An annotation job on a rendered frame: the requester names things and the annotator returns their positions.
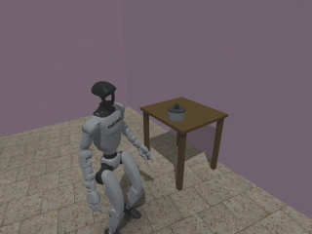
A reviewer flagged left robot upper arm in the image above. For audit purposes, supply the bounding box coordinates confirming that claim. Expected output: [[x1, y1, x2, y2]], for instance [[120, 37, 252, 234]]
[[113, 102, 128, 132]]

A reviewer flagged right robot forearm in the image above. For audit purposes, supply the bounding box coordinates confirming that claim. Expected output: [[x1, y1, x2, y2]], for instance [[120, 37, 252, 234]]
[[78, 151, 97, 192]]

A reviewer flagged pot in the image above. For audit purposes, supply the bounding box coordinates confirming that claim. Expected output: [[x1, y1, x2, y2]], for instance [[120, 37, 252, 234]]
[[168, 111, 185, 122]]

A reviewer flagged lid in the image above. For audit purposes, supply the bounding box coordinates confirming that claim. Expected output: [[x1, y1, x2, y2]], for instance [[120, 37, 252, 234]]
[[168, 105, 186, 113]]

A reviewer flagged table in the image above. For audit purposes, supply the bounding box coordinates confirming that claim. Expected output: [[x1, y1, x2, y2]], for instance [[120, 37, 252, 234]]
[[139, 97, 228, 191]]

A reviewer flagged left robot foot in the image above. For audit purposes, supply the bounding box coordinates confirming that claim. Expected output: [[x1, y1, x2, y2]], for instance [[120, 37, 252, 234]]
[[124, 203, 141, 218]]

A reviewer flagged left robot forearm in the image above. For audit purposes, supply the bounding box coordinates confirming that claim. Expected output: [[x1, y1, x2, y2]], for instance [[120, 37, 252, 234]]
[[122, 126, 141, 147]]

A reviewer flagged robot left thigh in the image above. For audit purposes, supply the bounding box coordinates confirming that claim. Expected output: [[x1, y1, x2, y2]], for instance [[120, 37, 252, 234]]
[[119, 150, 142, 197]]

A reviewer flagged right robot upper arm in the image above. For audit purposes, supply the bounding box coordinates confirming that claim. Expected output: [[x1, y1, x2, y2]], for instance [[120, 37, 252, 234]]
[[78, 117, 100, 160]]

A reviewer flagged right robot hand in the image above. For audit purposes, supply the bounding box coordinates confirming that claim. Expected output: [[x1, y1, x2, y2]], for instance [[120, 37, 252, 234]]
[[86, 190, 104, 214]]

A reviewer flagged left robot hand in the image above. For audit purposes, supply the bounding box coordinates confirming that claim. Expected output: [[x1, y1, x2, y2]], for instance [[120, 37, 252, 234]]
[[137, 144, 152, 162]]

